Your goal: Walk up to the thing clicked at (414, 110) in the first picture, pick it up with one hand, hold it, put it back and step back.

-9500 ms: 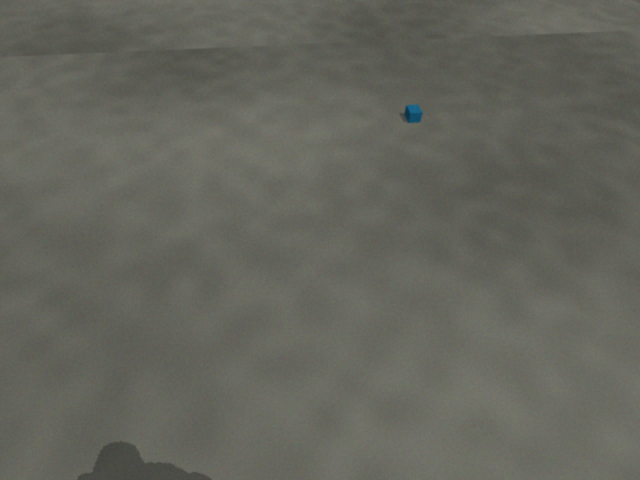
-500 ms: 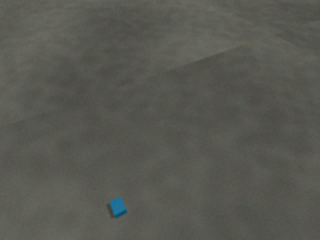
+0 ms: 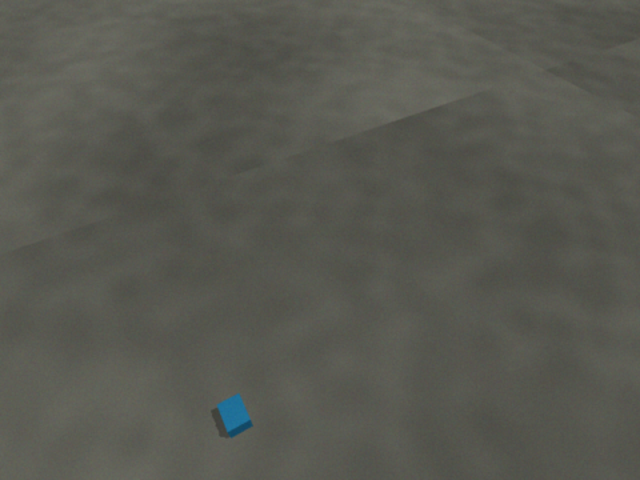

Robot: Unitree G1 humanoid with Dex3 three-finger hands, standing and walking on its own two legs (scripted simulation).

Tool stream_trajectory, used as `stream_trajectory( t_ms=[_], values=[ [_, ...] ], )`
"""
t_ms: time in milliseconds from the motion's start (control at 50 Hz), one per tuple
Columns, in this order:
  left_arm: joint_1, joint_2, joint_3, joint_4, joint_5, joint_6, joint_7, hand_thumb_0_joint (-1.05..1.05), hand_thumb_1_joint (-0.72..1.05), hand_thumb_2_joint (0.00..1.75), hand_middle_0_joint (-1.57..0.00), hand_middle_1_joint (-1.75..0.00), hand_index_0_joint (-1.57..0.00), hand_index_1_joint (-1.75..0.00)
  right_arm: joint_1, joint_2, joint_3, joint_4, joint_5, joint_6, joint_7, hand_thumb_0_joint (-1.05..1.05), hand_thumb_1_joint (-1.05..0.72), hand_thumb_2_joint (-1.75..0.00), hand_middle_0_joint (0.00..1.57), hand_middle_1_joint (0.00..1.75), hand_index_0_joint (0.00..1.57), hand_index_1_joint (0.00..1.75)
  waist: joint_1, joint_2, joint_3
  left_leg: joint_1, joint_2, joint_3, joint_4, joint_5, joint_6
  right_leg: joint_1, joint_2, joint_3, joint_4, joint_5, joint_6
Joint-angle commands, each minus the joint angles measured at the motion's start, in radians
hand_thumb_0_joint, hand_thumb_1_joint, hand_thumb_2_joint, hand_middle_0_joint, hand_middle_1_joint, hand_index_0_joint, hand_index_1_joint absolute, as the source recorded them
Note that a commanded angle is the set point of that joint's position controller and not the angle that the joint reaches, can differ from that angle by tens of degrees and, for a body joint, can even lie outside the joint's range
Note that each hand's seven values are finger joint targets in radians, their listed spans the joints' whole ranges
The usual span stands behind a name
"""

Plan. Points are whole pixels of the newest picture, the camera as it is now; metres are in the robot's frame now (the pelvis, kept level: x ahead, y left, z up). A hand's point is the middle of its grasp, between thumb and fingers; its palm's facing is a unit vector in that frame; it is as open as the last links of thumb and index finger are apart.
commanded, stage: stand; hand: left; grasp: from above
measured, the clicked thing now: (235, 415) +0.44 +0.25 -0.75
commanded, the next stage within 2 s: rise first in 0.82 s
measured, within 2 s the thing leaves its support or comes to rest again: neither
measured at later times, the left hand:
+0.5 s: hand out of the picture +0.07 +0.26 -0.15, palm faces -0.03 -0.94 -0.35, open 7.4 cm
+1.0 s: hand out of the picture +0.09 +0.25 -0.15, palm faces +0.02 -0.94 -0.34, open 7.5 cm
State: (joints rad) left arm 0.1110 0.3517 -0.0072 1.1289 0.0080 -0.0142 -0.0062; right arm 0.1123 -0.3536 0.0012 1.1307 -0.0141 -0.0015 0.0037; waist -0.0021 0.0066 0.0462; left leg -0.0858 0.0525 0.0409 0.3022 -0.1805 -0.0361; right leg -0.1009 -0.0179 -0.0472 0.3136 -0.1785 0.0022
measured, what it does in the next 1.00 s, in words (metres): stands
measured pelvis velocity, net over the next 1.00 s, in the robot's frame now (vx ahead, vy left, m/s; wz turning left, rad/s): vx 0.00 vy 0.00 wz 0.01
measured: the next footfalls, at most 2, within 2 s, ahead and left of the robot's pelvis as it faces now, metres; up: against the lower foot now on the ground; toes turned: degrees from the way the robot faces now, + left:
none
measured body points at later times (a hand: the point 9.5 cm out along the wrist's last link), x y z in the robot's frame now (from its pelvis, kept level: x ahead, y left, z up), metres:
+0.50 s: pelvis +0.00 +0.00 +0.00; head +0.01 +0.00 +0.45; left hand +0.08 +0.30 -0.13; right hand +0.07 -0.30 -0.14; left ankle -0.01 +0.14 -0.75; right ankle +0.00 -0.12 -0.75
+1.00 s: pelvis +0.00 +0.00 +0.00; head +0.02 +0.00 +0.45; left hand +0.09 +0.30 -0.13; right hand +0.08 -0.29 -0.13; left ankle -0.01 +0.14 -0.75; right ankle +0.00 -0.12 -0.75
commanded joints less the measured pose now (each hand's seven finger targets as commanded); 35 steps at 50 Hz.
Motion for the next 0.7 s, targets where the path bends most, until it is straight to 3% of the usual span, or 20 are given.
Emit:
stream_trajectory(
  t_ms=[0,680],
  values=[
    [-0.032,0.219,0.047,-0.059,-0.001,-0.015,0.014,0.0,0.9,0.9,-0.2,-0.3,-0.2,-0.3,-0.039,-0.206,-0.036,-0.054,0.002,-0.026,-0.011,0.0,-0.9,-0.9,0.2,0.3,0.2,0.3,0.005,0.0,-0.069,0.01,0.104,-0.085,-0.046,0.141,0.042,0.015,-0.126,0.1,-0.045,0.147,-0.025],
    [-0.032,0.216,0.046,-0.063,-0.001,-0.017,0.013,0.0,0.9,0.9,-0.2,-0.3,-0.2,-0.3,-0.033,-0.207,-0.038,-0.055,0.002,-0.025,-0.01,0.0,-0.9,-0.9,0.2,0.3,0.2,0.3,0.001,-0.004,-0.072,0.003,0.098,-0.081,-0.039,0.136,0.045,0.021,-0.131,0.105,-0.051,0.155,-0.024]
  ],
)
